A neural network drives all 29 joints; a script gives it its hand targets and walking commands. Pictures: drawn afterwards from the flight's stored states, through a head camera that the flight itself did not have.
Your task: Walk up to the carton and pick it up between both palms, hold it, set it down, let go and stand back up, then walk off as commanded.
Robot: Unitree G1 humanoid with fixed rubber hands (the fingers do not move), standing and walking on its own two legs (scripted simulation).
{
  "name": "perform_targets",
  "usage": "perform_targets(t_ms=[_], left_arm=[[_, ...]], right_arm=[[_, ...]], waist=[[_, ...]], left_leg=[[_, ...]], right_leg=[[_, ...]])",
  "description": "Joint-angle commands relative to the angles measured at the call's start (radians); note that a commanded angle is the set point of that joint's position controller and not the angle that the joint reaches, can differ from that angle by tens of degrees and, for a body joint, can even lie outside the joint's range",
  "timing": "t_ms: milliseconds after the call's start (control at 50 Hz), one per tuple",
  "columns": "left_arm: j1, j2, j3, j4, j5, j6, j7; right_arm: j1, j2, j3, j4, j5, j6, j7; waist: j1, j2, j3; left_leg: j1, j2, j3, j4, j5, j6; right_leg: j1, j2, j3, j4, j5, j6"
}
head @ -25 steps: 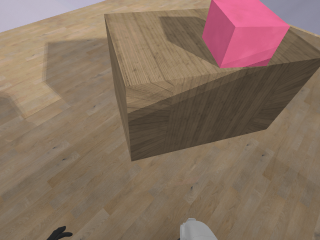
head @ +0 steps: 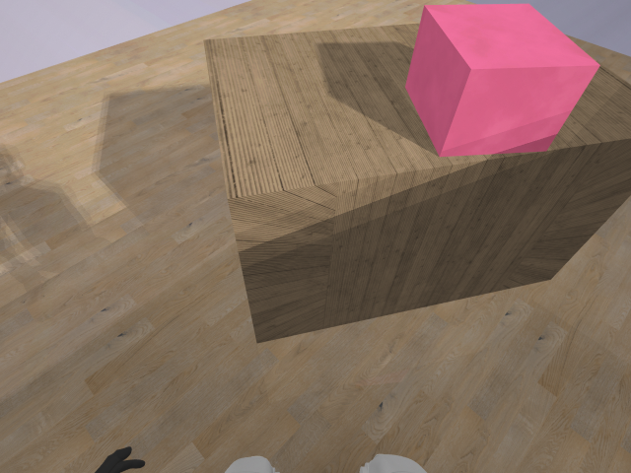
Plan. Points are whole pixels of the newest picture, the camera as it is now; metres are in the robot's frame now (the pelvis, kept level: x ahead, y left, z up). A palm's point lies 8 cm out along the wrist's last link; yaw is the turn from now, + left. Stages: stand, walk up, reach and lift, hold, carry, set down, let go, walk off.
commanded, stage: walk up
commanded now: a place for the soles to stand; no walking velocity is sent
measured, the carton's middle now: (485, 78) +0.89 -0.35 +0.03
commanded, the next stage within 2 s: none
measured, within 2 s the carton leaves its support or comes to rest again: neither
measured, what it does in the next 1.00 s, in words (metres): walks ahead: right foot, then left foot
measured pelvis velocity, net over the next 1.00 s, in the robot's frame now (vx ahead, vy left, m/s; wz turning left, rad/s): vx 0.20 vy -0.17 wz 0.10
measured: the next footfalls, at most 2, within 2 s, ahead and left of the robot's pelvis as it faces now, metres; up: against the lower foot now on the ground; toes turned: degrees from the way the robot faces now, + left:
right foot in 0.28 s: +0.17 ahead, -0.19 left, +0.00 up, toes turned -5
left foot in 0.64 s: +0.28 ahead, +0.04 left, +0.00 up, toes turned +8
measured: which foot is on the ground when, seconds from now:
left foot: down 0.00-0.28, up 0.30-0.62, down 0.64-0.96, up 0.98-1.00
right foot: up 0.00-0.26, down 0.28-0.66, up 0.68-0.94, down 0.96-1.00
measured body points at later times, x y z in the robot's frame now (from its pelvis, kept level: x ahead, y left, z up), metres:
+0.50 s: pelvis +0.11 -0.11 +0.00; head +0.12 -0.10 +0.45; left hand +0.20 +0.20 -0.11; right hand +0.16 -0.44 -0.10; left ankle +0.14 +0.06 -0.66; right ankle +0.13 -0.18 -0.71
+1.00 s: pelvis +0.20 -0.17 -0.03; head +0.21 -0.15 +0.42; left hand +0.25 +0.15 -0.16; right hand +0.26 -0.52 -0.12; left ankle +0.23 +0.01 -0.69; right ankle +0.24 -0.28 -0.71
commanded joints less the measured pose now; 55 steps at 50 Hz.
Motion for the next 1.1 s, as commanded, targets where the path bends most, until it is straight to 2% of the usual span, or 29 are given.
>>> perform_targets(t_ms=[0,60,80,160,220,240,260,280,300,340,400,440,540,600,620,640,660,680,720,780,880,900,920,940,960,980,1000,1020,1080], left_arm=[[-0.110,0.253,0.081,-0.162,0.058,-0.034,0.007],[-0.044,0.234,0.079,-0.106,0.056,-0.051,0.004],[-0.072,0.229,0.083,-0.112,0.049,-0.056,0.007],[-0.135,0.255,0.091,-0.165,0.061,-0.058,0.007],[-0.026,0.222,0.099,-0.117,0.042,-0.072,0.011],[0.083,0.251,0.116,-0.059,0.040,-0.079,0.018],[0.267,0.303,0.146,0.005,0.048,-0.085,0.024],[0.252,0.389,0.152,-0.023,0.047,-0.090,0.037],[0.157,0.392,0.154,-0.021,0.020,-0.087,0.032],[0.065,0.292,0.123,-0.039,0.017,-0.090,0.042],[0.012,0.263,0.112,-0.060,0.026,-0.098,0.038],[0.044,0.248,0.105,-0.077,0.034,-0.097,0.035],[0.122,0.242,0.094,-0.090,0.060,-0.072,0.038],[-0.019,0.247,0.081,-0.133,0.053,-0.051,0.031],[-0.107,0.215,0.070,-0.160,0.046,-0.050,0.032],[-0.075,0.144,0.053,-0.166,0.047,-0.046,0.026],[-0.049,0.128,0.064,-0.182,0.053,-0.037,0.025],[-0.059,0.242,0.084,-0.159,0.047,-0.020,0.027],[-0.036,0.231,0.090,-0.145,0.050,-0.025,0.025],[0.049,0.254,0.104,-0.089,0.061,-0.013,0.013],[0.091,0.260,0.127,-0.078,0.057,0.002,0.004],[0.191,0.257,0.138,-0.043,0.047,0.003,0.005],[0.311,0.251,0.154,0.005,0.038,-0.005,0.014],[0.419,0.281,0.164,0.047,0.050,-0.016,0.029],[0.343,0.353,0.158,-0.011,0.059,-0.032,0.037],[0.136,0.378,0.158,-0.059,0.030,-0.041,0.044],[0.064,0.372,0.146,-0.082,0.033,-0.043,0.046],[0.025,0.320,0.136,-0.082,0.035,-0.046,0.044],[0.093,0.272,0.116,-0.075,0.056,-0.071,0.046]], right_arm=[[0.149,-0.392,-0.111,-0.050,-0.011,-0.031,-0.056],[0.146,-0.319,-0.085,-0.051,-0.007,-0.038,-0.057],[0.151,-0.316,-0.086,-0.057,-0.010,-0.037,-0.053],[0.162,-0.364,-0.097,-0.055,0.005,-0.039,-0.064],[0.025,-0.359,-0.090,-0.071,-0.005,-0.036,-0.061],[-0.004,-0.330,-0.079,-0.075,0.003,-0.028,-0.061],[-0.023,-0.255,-0.049,-0.071,-0.017,-0.016,-0.057],[-0.062,-0.172,-0.027,-0.120,-0.007,-0.013,-0.062],[-0.075,-0.224,-0.044,-0.092,-0.004,0.002,-0.070],[-0.056,-0.250,-0.042,-0.036,0.005,0.004,-0.044],[0.053,-0.237,-0.054,0.011,0.005,0.022,-0.019],[0.032,-0.232,-0.054,0.012,0.008,0.025,-0.016],[-0.052,-0.204,-0.028,-0.040,0.007,0.004,-0.033],[0.106,-0.216,-0.053,-0.002,0.008,-0.008,-0.050],[0.259,-0.247,-0.067,0.036,0.000,-0.019,-0.059],[0.377,-0.318,-0.097,0.048,-0.014,-0.026,-0.073],[0.350,-0.406,-0.109,0.016,-0.021,-0.021,-0.089],[0.219,-0.421,-0.115,-0.014,-0.005,-0.014,-0.090],[0.137,-0.368,-0.098,-0.022,-0.016,-0.019,-0.092],[0.033,-0.329,-0.080,-0.049,-0.018,-0.015,-0.089],[-0.077,-0.392,-0.099,-0.057,-0.041,-0.007,-0.077],[-0.126,-0.406,-0.099,-0.067,-0.041,0.001,-0.077],[-0.208,-0.363,-0.086,-0.078,-0.051,0.013,-0.075],[-0.208,-0.241,-0.055,-0.070,-0.055,0.030,-0.073],[-0.187,-0.138,-0.020,-0.113,-0.042,0.031,-0.087],[-0.164,-0.197,-0.040,-0.105,-0.021,0.016,-0.098],[-0.096,-0.278,-0.054,-0.058,-0.005,0.011,-0.094],[-0.052,-0.278,-0.050,-0.026,-0.004,0.006,-0.079],[-0.037,-0.241,-0.038,-0.023,-0.003,-0.007,-0.047]], waist=[[-0.052,0.027,0.024],[-0.026,0.102,-0.082],[-0.027,0.149,-0.117],[-0.055,0.176,-0.105],[0.038,0.187,-0.120],[0.098,0.065,-0.143],[0.206,-0.157,-0.160],[0.175,-0.403,-0.030],[0.114,-0.141,-0.030],[0.036,0.052,0.077],[0.003,-0.032,0.122],[0.028,-0.117,0.139],[0.096,-0.143,-0.050],[-0.014,-0.141,-0.048],[-0.110,0.011,-0.108],[-0.160,0.165,-0.193],[-0.129,0.298,-0.199],[-0.106,0.152,-0.125],[-0.047,0.058,-0.055],[-0.007,0.118,-0.134],[0.044,0.213,-0.030],[0.109,0.189,-0.063],[0.195,0.115,-0.050],[0.254,-0.174,0.028],[0.224,-0.389,0.080],[0.098,-0.213,0.114],[0.037,-0.070,0.101],[0.015,0.012,0.138],[0.038,-0.096,0.108]], left_leg=[[0.323,0.347,-0.756,-0.459,-0.359,0.252],[0.353,0.271,-0.446,-0.260,0.229,0.215],[0.376,0.293,-0.473,-0.228,0.338,0.250],[0.281,0.318,-0.437,-0.176,0.375,0.252],[0.113,0.307,-0.378,-0.084,0.344,0.199],[-0.084,0.232,-0.262,0.061,0.290,0.154],[-0.300,0.093,-0.072,0.406,0.196,0.096],[-0.545,-0.104,0.002,0.589,-0.269,0.029],[-0.501,-0.026,-0.122,0.675,-0.191,0.037],[-0.451,0.046,-0.092,0.614,-0.045,0.032],[-0.286,0.064,-0.078,0.472,0.032,0.017],[-0.276,0.074,-0.027,0.341,0.030,0.001],[-0.296,0.023,0.078,0.111,-0.059,0.033],[0.007,0.006,0.114,-0.073,0.043,0.055],[0.242,-0.022,0.083,-0.166,0.111,0.075],[0.414,0.120,-0.206,-0.283,-0.017,0.135],[0.446,0.340,-0.762,-0.469,-0.200,0.229],[0.311,0.401,-0.773,-0.453,-0.305,0.296],[0.252,0.355,-0.632,-0.371,-0.155,0.277],[0.115,0.278,-0.429,-0.292,-0.223,0.224],[-0.136,0.293,-0.411,-0.299,-0.389,0.208],[-0.279,0.279,-0.352,-0.245,-0.421,0.181],[-0.475,0.185,-0.209,-0.053,-0.433,0.125],[-0.592,0.022,-0.056,0.298,-0.434,0.079],[-0.702,-0.101,-0.057,0.624,-0.367,0.029],[-0.623,-0.067,-0.130,0.651,-0.247,0.034],[-0.535,0.006,-0.098,0.625,-0.177,0.028],[-0.489,0.025,-0.075,0.592,-0.109,0.018],[-0.341,0.053,-0.003,0.279,-0.144,0.034]], right_leg=[[-0.458,-0.012,0.192,0.282,-0.013,0.008],[-0.372,-0.056,0.156,0.178,0.043,0.013],[-0.375,-0.049,0.153,0.183,-0.009,0.025],[-0.295,-0.100,0.178,0.068,0.018,0.038],[-0.113,-0.080,0.175,-0.068,0.043,0.020],[0.165,-0.045,0.119,-0.172,0.098,0.020],[0.415,-0.043,0.196,-0.354,-0.118,0.031],[0.313,-0.316,0.659,-0.674,-0.247,-0.019],[0.260,-0.374,0.745,-0.735,-0.394,-0.051],[0.140,-0.282,0.510,-0.653,-0.286,-0.063],[0.035,-0.211,0.314,-0.654,-0.171,-0.017],[0.079,-0.194,0.211,-0.633,-0.046,-0.066],[0.396,-0.215,0.175,-0.466,0.513,-0.088],[0.137,-0.193,0.049,-0.313,0.411,-0.104],[0.010,-0.126,0.009,-0.093,0.477,-0.068],[-0.109,-0.031,-0.031,0.187,0.402,-0.045],[-0.332,0.070,0.068,0.311,-0.076,0.008],[-0.349,0.023,0.161,0.405,-0.143,0.032],[-0.377,-0.046,0.194,0.401,-0.060,0.034],[-0.261,-0.054,0.167,0.276,-0.028,0.021],[-0.084,-0.071,0.127,0.121,-0.071,0.017],[0.116,-0.066,0.111,0.031,-0.001,-0.004],[0.347,-0.032,0.101,-0.124,0.006,0.004],[0.331,-0.015,0.177,-0.351,-0.242,0.014],[0.179,-0.229,0.566,-0.593,-0.534,0.000],[0.099,-0.333,0.821,-0.748,-0.431,-0.079],[0.093,-0.352,0.758,-0.714,-0.515,-0.137],[0.054,-0.269,0.572,-0.639,-0.446,-0.105],[0.110,-0.239,0.382,-0.506,0.040,-0.170]])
